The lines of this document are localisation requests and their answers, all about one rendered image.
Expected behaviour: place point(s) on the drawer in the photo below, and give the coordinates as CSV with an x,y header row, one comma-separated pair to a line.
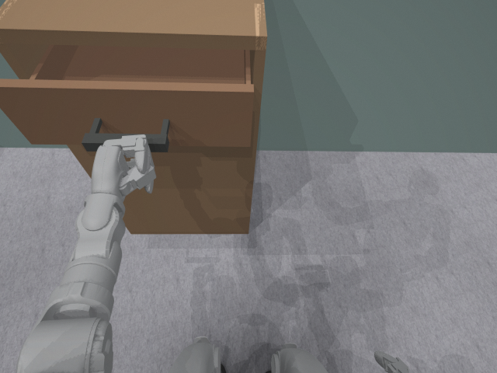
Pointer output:
x,y
206,94

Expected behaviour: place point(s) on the robot shin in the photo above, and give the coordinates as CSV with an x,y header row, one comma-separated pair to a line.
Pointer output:
x,y
289,345
201,339

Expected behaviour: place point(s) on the cabinet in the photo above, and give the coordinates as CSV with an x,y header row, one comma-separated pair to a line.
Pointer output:
x,y
197,189

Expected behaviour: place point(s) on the robot left forearm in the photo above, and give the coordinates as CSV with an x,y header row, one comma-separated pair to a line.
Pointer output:
x,y
86,289

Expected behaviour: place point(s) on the robot right hand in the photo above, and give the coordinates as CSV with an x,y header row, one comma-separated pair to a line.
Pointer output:
x,y
389,363

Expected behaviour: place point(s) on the handle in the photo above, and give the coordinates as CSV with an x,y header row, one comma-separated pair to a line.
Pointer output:
x,y
156,142

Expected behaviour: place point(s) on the robot left shin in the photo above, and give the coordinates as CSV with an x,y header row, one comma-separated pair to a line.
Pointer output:
x,y
201,339

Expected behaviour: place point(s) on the robot left hand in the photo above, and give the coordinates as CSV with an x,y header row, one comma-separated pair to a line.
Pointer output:
x,y
110,166

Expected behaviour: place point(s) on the robot left upper arm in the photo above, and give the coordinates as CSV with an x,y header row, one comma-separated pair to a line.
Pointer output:
x,y
70,346

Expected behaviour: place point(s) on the robot right shin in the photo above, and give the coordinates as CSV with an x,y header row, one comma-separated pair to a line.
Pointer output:
x,y
289,345

